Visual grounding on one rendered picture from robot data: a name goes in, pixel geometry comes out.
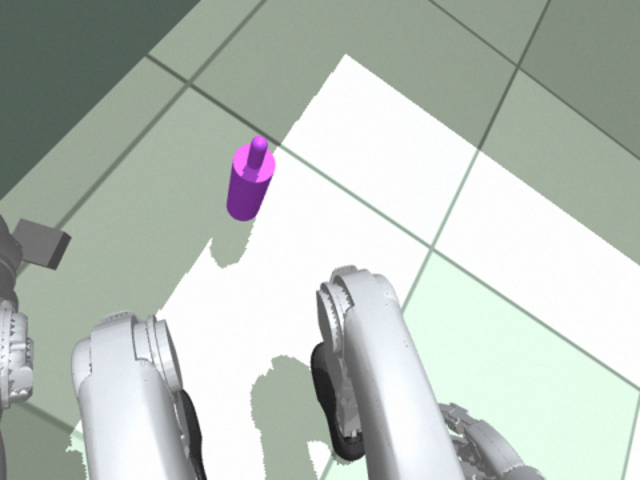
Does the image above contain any right robot foot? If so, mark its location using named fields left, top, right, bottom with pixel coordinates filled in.
left=311, top=342, right=365, bottom=461

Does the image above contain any left robot foot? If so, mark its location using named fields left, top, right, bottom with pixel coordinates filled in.
left=179, top=389, right=207, bottom=480

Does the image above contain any right robot hand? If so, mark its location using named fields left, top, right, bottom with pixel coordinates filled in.
left=438, top=402, right=526, bottom=480

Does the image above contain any left robot arm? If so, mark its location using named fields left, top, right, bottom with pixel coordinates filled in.
left=0, top=214, right=33, bottom=480

